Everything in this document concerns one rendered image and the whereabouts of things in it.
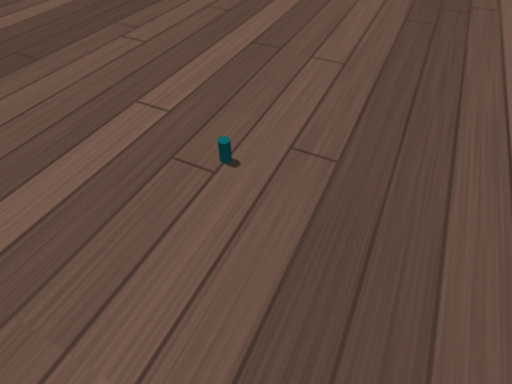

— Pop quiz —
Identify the can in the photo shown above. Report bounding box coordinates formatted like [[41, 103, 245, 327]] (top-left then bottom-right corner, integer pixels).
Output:
[[218, 136, 232, 163]]

